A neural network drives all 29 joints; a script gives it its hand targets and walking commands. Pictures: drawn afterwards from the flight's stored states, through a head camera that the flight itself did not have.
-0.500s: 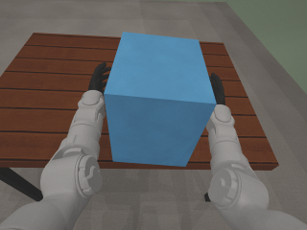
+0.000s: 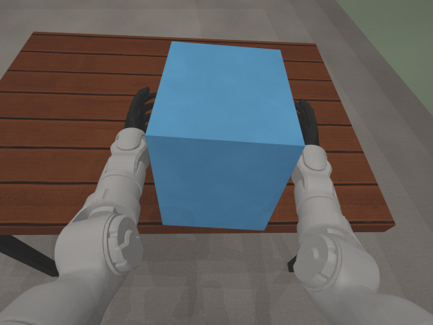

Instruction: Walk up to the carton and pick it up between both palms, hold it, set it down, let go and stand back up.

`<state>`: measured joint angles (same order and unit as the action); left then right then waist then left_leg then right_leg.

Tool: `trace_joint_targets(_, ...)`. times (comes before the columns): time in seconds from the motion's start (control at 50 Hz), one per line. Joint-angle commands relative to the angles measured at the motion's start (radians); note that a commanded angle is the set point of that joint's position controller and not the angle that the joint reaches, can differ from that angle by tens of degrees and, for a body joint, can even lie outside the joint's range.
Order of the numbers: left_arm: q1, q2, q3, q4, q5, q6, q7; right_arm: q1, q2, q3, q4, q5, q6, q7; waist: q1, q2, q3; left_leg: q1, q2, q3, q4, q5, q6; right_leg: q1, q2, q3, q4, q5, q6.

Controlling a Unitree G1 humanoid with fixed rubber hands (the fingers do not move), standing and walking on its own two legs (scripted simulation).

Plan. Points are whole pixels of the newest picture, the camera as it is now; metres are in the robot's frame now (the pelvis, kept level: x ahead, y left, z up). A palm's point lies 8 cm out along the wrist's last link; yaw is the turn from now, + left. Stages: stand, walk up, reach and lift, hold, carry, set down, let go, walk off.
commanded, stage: set down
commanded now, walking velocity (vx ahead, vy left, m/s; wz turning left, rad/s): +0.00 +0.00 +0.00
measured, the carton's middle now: (219, 139) +0.47 -0.05 +0.02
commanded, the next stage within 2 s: none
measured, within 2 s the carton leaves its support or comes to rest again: rests again in 0.12 s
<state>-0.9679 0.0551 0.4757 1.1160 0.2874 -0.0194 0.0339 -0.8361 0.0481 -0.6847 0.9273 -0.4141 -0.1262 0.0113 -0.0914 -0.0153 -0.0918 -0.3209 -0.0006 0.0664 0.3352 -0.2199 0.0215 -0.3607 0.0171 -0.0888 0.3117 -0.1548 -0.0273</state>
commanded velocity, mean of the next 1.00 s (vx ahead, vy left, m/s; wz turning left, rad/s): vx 0.00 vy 0.00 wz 0.00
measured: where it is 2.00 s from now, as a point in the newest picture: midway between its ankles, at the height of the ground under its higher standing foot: outside the picture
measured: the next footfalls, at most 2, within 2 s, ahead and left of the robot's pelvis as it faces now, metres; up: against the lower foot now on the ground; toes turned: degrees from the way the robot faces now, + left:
none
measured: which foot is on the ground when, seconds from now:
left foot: down 0.00-1.00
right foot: down 0.00-1.00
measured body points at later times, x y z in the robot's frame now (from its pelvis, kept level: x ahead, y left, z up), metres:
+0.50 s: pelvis +0.00 +0.00 +0.00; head +0.06 +0.02 +0.45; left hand +0.47 +0.12 +0.08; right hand +0.42 -0.20 +0.08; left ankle -0.05 +0.10 -0.75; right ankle -0.01 -0.09 -0.75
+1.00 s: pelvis +0.00 +0.00 +0.00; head +0.07 +0.01 +0.44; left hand +0.47 +0.12 +0.08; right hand +0.42 -0.20 +0.08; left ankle -0.05 +0.10 -0.75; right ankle -0.01 -0.09 -0.75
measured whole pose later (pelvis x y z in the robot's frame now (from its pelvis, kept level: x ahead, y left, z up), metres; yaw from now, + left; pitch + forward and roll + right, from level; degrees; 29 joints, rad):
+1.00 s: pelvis +0.00 +0.00 +0.00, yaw +0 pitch +11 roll +0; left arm -0.96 0.02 0.56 1.04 0.38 -0.05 -0.02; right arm -0.83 0.10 -0.77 0.83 -0.50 -0.15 0.06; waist -0.09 -0.02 -0.05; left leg -0.31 -0.01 0.08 0.31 -0.20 0.03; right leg -0.35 0.00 -0.11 0.31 -0.15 -0.03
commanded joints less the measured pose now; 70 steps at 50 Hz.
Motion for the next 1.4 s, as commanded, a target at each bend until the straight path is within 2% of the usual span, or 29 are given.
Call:
trace_joint_targets(0.0,-0.622,-0.44,-0.189,-0.091,-0.013,-0.057,-0.121,-0.606,0.433,0.304,-0.036,-0.023,-0.067,0.117,-0.015,0.024,-0.64,0.104,0.02,-0.001,0.006,0.408,-0.061,0.498,-0.042,0.003,0.13,0.759,0.1)
trace_joint_targets(0.06,-0.614,-0.446,-0.178,-0.073,0.01,-0.055,-0.116,-0.597,0.412,0.274,-0.007,-0.037,-0.074,0.122,-0.015,0.055,-0.602,0.242,0.035,-0.01,0.035,0.485,-0.072,0.343,-0.027,-0.019,0.095,0.626,0.092)
trace_joint_targets(0.1,-0.602,-0.446,-0.169,-0.064,0.015,-0.055,-0.116,-0.586,0.411,0.264,0.003,-0.046,-0.073,0.123,-0.01,0.052,-0.605,0.246,0.035,-0.006,0.041,0.459,-0.075,0.332,-0.027,-0.015,0.074,0.589,0.078)
trace_joint_targets(0.18,-0.603,-0.424,-0.161,-0.065,0.019,-0.065,-0.121,-0.569,0.416,0.26,0.002,-0.05,-0.069,0.122,-0.011,0.037,-0.595,0.157,0.024,0.01,0.009,0.386,-0.07,0.414,-0.034,-0.011,0.096,0.635,0.091)
trace_joint_targets(0.24,-0.581,-0.417,-0.139,-0.053,0.037,-0.063,-0.121,-0.548,0.405,0.236,-0.005,-0.065,-0.064,0.125,-0.012,0.055,-0.562,0.191,0.029,0.003,0.013,0.411,-0.07,0.367,-0.035,-0.012,0.088,0.594,0.092)
trace_joint_targets(0.28,-0.57,-0.417,-0.13,-0.04,0.043,-0.059,-0.125,-0.553,0.412,0.24,-0.008,-0.071,-0.063,0.124,-0.011,0.031,-0.549,0.19,0.028,0.007,0.009,0.378,-0.06,0.36,-0.034,-0.011,0.078,0.575,0.092)
trace_joint_targets(0.32,-0.571,-0.414,-0.122,-0.043,0.044,-0.055,-0.124,-0.554,0.398,0.216,-0.014,-0.079,-0.06,0.127,-0.015,0.033,-0.537,0.19,0.027,0.003,0.0,0.357,-0.06,0.348,-0.034,-0.015,0.071,0.536,0.084)
trace_joint_targets(0.36,-0.588,-0.42,-0.131,-0.07,0.046,-0.064,-0.119,-0.556,0.404,0.222,-0.036,-0.076,-0.068,0.131,-0.003,0.05,-0.574,0.192,0.029,0.01,0.009,0.385,-0.067,0.347,-0.031,-0.018,0.077,0.547,0.085)
trace_joint_targets(0.4,-0.578,-0.42,-0.134,-0.064,0.047,-0.064,-0.119,-0.556,0.399,0.205,-0.03,-0.085,-0.065,0.131,-0.021,0.044,-0.567,0.218,0.03,0.003,0.011,0.387,-0.065,0.319,-0.03,-0.026,0.07,0.53,0.086)
trace_joint_targets(0.52,-0.55,-0.429,-0.12,-0.057,0.068,-0.056,-0.119,-0.524,0.404,0.192,-0.009,-0.101,-0.057,0.134,-0.017,0.062,-0.521,0.283,0.038,0.0,0.031,0.451,-0.072,0.239,-0.024,-0.031,0.051,0.482,0.08)
trace_joint_targets(0.58,-0.525,-0.414,-0.095,-0.046,0.072,-0.044,-0.125,-0.52,0.388,0.19,-0.025,-0.099,-0.046,0.133,-0.019,0.025,-0.494,0.24,0.029,0.0,0.004,0.385,-0.061,0.298,-0.026,-0.03,0.055,0.501,0.088)
trace_joint_targets(0.62,-0.537,-0.41,-0.096,-0.069,0.074,-0.051,-0.128,-0.508,0.396,0.191,-0.042,-0.099,-0.044,0.135,-0.014,0.038,-0.496,0.21,0.028,0.007,-0.005,0.357,-0.06,0.312,-0.031,-0.024,0.06,0.497,0.092)
trace_joint_targets(0.66,-0.521,-0.42,-0.097,-0.067,0.082,-0.048,-0.123,-0.504,0.38,0.171,-0.036,-0.112,-0.049,0.136,-0.024,0.059,-0.488,0.255,0.037,-0.001,0.013,0.412,-0.068,0.266,-0.024,-0.035,0.052,0.468,0.09)
trace_joint_targets(0.68,-0.524,-0.41,-0.097,-0.068,0.087,-0.049,-0.125,-0.491,0.404,0.183,-0.032,-0.118,-0.046,0.135,-0.016,0.041,-0.484,0.265,0.036,0.003,0.016,0.408,-0.062,0.247,-0.026,-0.035,0.043,0.459,0.095)
trace_joint_targets(0.72,-0.519,-0.41,-0.095,-0.069,0.091,-0.044,-0.123,-0.491,0.399,0.167,-0.044,-0.123,-0.044,0.137,-0.024,0.044,-0.485,0.281,0.037,0.003,0.014,0.399,-0.065,0.229,-0.022,-0.044,0.04,0.438,0.089)
trace_joint_targets(0.76,-0.513,-0.418,-0.098,-0.077,0.09,-0.043,-0.121,-0.49,0.401,0.176,-0.043,-0.116,-0.042,0.14,-0.014,0.049,-0.503,0.298,0.036,0.004,0.024,0.438,-0.066,0.219,-0.023,-0.042,0.045,0.466,0.09)
trace_joint_targets(0.78,-0.508,-0.421,-0.111,-0.09,0.092,-0.045,-0.119,-0.469,0.397,0.176,-0.033,-0.117,-0.043,0.14,-0.029,0.06,-0.503,0.31,0.035,-0.001,0.029,0.456,-0.066,0.214,-0.021,-0.041,0.046,0.486,0.089)
trace_joint_targets(0.82,-0.491,-0.425,-0.084,-0.069,0.105,-0.04,-0.128,-0.473,0.411,0.181,-0.052,-0.121,-0.036,0.138,-0.011,0.039,-0.474,0.263,0.03,0.007,0.015,0.401,-0.057,0.247,-0.03,-0.031,0.041,0.461,0.092)
trace_joint_targets(0.84,-0.497,-0.418,-0.09,-0.084,0.095,-0.043,-0.13,-0.468,0.413,0.179,-0.05,-0.122,-0.035,0.137,-0.023,0.028,-0.474,0.252,0.031,0.003,0.008,0.403,-0.054,0.262,-0.028,-0.032,0.05,0.48,0.093)
trace_joint_targets(0.86,-0.496,-0.421,-0.097,-0.088,0.098,-0.043,-0.128,-0.47,0.408,0.181,-0.054,-0.114,-0.037,0.137,-0.017,0.058,-0.473,0.261,0.032,0.002,0.011,0.419,-0.056,0.252,-0.028,-0.032,0.055,0.484,0.094)
trace_joint_targets(0.9,-0.481,-0.426,-0.084,-0.08,0.106,-0.04,-0.128,-0.463,0.406,0.175,-0.054,-0.12,-0.035,0.14,-0.012,0.044,-0.465,0.276,0.029,0.005,0.012,0.395,-0.056,0.229,-0.027,-0.038,0.039,0.436,0.091)
trace_joint_targets(0.94,-0.481,-0.42,-0.091,-0.087,0.106,-0.043,-0.133,-0.458,0.405,0.183,-0.072,-0.122,-0.036,0.14,-0.02,0.034,-0.465,0.251,0.031,0.0,0.007,0.387,-0.051,0.245,-0.031,-0.034,0.048,0.464,0.093)
trace_joint_targets(1.0,-0.457,-0.392,-0.059,-0.084,0.121,-0.04,-0.136,-0.444,0.39,0.173,-0.091,-0.125,-0.028,0.138,-0.011,0.03,-0.434,0.226,0.024,0.01,-0.007,0.334,-0.045,0.273,-0.03,-0.03,0.046,0.447,0.095)
trace_joint_targets(1.1,-0.457,-0.428,-0.081,-0.101,0.118,-0.035,-0.134,-0.42,0.412,0.155,-0.078,-0.148,-0.024,0.139,-0.03,0.042,-0.441,0.312,0.034,0.0,0.024,0.419,-0.055,0.182,-0.021,-0.042,0.029,0.41,0.096)
trace_joint_targets(1.18,-0.451,-0.417,-0.069,-0.092,0.128,-0.029,-0.139,-0.42,0.399,0.153,-0.063,-0.146,-0.01,0.143,-0.025,0.038,-0.403,0.31,0.036,-0.008,0.014,0.388,-0.049,0.171,-0.025,-0.04,0.024,0.376,0.09)
trace_joint_targets(1.24,-0.422,-0.407,-0.042,-0.1,0.147,-0.022,-0.142,-0.398,0.407,0.156,-0.088,-0.143,-0.002,0.148,-0.008,0.033,-0.392,0.292,0.026,0.002,0.007,0.382,-0.044,0.197,-0.025,-0.033,0.027,0.384,0.096)
trace_joint_targets(1.3,-0.426,-0.413,-0.049,-0.129,0.145,-0.032,-0.14,-0.397,0.411,0.165,-0.112,-0.136,-0.003,0.146,-0.011,0.04,-0.412,0.273,0.024,0.005,0.003,0.372,-0.041,0.219,-0.027,-0.032,0.034,0.401,0.101)
trace_joint_targets(1.34,-0.414,-0.406,-0.038,-0.107,0.151,-0.03,-0.143,-0.403,0.409,0.155,-0.121,-0.149,-0.003,0.144,-0.01,0.023,-0.396,0.266,0.024,0.004,-0.001,0.349,-0.034,0.199,-0.028,-0.033,0.031,0.375,0.1)
trace_joint_targets(1.38,-0.412,-0.394,-0.037,-0.099,0.154,-0.027,-0.144,-0.384,0.4,0.153,-0.114,-0.148,0.001,0.146,-0.01,0.038,-0.384,0.283,0.025,0.005,0.004,0.355,-0.034,0.17,-0.028,-0.036,0.024,0.362,0.097)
